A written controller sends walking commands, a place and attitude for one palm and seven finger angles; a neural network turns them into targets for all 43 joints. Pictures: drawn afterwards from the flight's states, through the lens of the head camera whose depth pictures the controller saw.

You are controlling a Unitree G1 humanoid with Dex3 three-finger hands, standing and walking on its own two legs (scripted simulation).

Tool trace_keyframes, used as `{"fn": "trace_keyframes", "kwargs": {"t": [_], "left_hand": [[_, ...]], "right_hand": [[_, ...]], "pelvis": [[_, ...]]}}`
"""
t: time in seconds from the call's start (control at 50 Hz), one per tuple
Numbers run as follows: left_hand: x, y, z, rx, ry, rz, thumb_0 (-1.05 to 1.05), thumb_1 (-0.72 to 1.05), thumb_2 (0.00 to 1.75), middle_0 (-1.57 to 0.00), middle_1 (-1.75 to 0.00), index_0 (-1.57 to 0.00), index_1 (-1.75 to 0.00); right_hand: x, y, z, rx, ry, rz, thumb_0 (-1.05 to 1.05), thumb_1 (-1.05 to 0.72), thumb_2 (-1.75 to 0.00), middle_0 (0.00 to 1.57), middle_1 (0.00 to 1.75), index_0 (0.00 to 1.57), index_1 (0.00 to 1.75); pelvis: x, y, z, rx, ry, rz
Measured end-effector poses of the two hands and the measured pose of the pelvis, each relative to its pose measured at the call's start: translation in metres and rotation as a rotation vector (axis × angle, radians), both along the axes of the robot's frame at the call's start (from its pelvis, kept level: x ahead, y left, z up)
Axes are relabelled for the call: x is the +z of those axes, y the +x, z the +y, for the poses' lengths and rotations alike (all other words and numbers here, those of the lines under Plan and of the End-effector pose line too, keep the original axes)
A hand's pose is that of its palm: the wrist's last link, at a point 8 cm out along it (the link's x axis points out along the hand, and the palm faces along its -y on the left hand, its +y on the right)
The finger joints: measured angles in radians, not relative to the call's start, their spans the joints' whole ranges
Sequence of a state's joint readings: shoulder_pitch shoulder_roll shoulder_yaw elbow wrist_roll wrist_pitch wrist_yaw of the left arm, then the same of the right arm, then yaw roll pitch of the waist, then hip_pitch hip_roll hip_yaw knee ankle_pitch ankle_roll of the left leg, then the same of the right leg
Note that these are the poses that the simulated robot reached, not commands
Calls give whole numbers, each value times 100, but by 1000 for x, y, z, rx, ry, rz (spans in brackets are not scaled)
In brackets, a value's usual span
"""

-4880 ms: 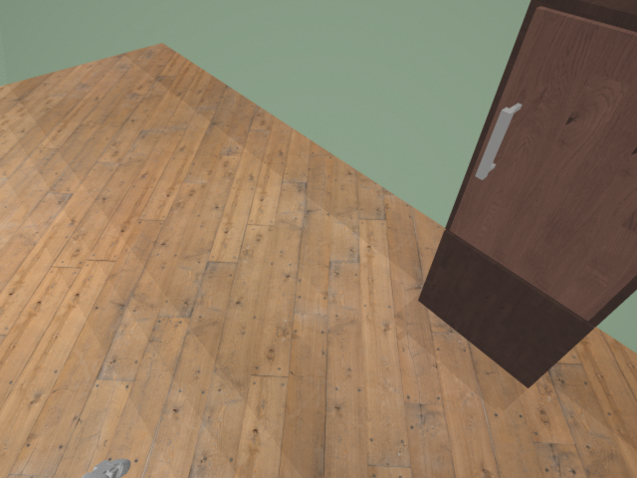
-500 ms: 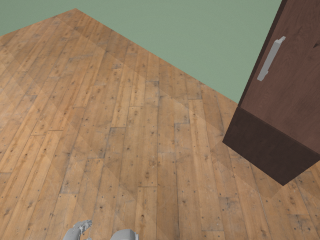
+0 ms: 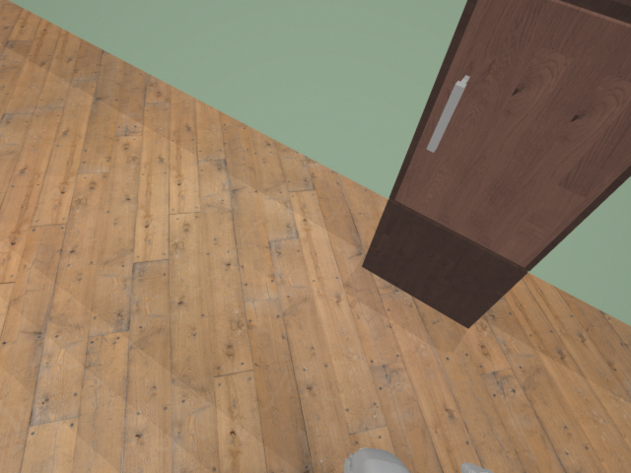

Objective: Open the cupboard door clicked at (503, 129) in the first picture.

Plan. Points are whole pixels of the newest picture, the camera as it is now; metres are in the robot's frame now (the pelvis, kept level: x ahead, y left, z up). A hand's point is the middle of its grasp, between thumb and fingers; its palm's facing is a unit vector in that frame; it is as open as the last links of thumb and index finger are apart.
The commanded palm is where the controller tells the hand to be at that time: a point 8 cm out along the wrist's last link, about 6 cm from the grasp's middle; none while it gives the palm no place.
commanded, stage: turn to face it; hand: left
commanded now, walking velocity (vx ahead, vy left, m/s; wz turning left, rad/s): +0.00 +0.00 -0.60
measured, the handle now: (448, 115) +0.85 -0.23 -0.01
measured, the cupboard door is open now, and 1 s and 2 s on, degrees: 0 0 0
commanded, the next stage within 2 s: take the last steps up to it in 0.76 s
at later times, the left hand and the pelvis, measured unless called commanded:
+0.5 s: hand (246, 462) +0.15 +0.09 -0.15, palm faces -0.29 -0.91 -0.29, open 7.3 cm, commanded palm none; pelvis -0.03 -0.06 -0.01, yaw -17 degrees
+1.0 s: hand out of the picture +0.09 +0.16 -0.18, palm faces -0.38 -0.91 -0.17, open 7.4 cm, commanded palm none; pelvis -0.01 -0.01 +0.00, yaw -26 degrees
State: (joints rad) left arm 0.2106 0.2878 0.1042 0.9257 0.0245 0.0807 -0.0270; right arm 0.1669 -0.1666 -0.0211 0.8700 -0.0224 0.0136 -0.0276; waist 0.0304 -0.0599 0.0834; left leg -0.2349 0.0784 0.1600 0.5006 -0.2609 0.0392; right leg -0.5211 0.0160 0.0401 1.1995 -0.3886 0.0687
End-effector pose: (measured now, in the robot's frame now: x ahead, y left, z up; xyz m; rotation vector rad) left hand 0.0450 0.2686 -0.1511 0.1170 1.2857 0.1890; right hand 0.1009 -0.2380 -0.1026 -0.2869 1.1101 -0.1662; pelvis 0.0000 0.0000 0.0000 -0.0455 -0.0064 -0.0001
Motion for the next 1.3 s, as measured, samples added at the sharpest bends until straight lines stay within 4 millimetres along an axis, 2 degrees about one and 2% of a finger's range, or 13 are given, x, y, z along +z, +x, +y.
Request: {"fn": "trace_keyframes", "kwargs": {"t": [0.1,0.18,0.28,0.36,0.42,0.52,0.66,0.8,0.92,1.02,1.12,1.2,1.3], "left_hand": [[5,15,-1,-71,6,13,0,91,90,-20,-30,-20,-29],[8,37,-15,-148,11,1,0,91,90,-20,-30,-20,-29],[15,78,-52,-271,26,-63,0,91,90,-20,-30,-20,-29],[20,108,-89,-368,60,-154,0,91,90,-20,-30,-20,-29],[28,115,-110,-404,75,-197,0,91,90,-20,-30,-20,-29],[39,109,-129,-429,73,-185,0,91,90,-20,-30,-20,-29],[31,90,-136,-441,34,-135,0,91,90,-20,-30,-21,-30],[10,66,-113,-423,4,-43,0,91,90,-20,-30,-21,-30],[-12,58,-79,-418,-14,40,0,91,90,-20,-30,-20,-29],[-2,63,-64,-464,-12,75,0,91,90,-20,-30,-20,-29],[5,79,-65,-497,-8,71,0,91,90,-20,-30,-20,-29],[7,99,-82,-536,-9,62,0,91,90,-20,-30,-20,-29],[11,135,-128,-602,-22,14,0,91,90,-20,-30,-20,-29]], "right_hand": [[-4,-39,-2,-107,21,26,0,-90,-90,20,30,20,30],[-14,-78,-9,-200,44,69,0,-90,-90,20,30,20,30],[-33,-132,-27,-319,82,137,0,-90,-90,20,30,20,30],[-58,-173,-48,-399,118,180,0,-90,-90,20,30,20,30],[-66,-192,-60,-434,129,225,0,-90,-90,20,30,20,30],[-55,-194,-70,-461,137,200,0,-91,-90,20,30,20,30],[-43,-182,-73,-473,119,145,0,-91,-90,20,30,20,30],[-32,-159,-61,-467,80,92,0,-91,-90,20,30,20,30],[-21,-150,-32,-472,39,45,0,-91,-90,20,30,20,30],[-12,-166,-4,-506,55,71,0,-90,-90,20,30,20,30],[-13,-197,16,-582,83,138,0,-92,-90,20,30,20,30],[-18,-228,35,-649,130,227,0,-91,-90,20,30,20,30],[-25,-264,56,-724,215,357,0,-91,-90,20,30,20,30]], "pelvis": [[2,-2,3,-70,-1,-2],[1,-6,-2,-126,8,-6],[-5,-14,-17,-198,26,-7],[-20,-20,-38,-249,55,-5],[-20,-25,-47,-265,47,-10],[-7,-28,-57,-307,65,-9],[-2,-29,-59,-347,59,-6],[-5,-26,-42,-388,35,1],[-9,-22,-18,-428,23,0],[2,-12,-9,-457,1,4],[8,0,-10,-476,4,6],[8,9,-18,-489,13,1],[5,19,-36,-502,27,-3]]}}
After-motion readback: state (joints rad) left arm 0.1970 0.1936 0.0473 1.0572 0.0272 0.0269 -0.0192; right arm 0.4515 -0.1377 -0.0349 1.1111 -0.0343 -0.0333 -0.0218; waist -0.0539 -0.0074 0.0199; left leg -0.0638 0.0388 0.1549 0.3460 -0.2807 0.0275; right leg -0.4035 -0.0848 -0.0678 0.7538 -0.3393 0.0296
